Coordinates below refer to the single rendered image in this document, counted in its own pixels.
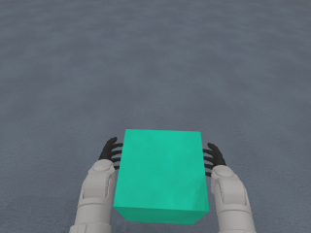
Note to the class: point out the left robot hand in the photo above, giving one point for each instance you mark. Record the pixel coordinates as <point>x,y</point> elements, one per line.
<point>107,152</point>

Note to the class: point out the robot right forearm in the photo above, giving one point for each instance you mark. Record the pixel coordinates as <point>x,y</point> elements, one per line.
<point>232,202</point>

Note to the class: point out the right robot hand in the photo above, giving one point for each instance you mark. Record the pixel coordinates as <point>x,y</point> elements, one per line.
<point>217,158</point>

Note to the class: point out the carton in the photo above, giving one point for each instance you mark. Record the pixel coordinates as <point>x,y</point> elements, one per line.
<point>162,177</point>

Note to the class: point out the robot left forearm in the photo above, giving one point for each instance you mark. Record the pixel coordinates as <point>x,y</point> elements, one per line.
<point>96,199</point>

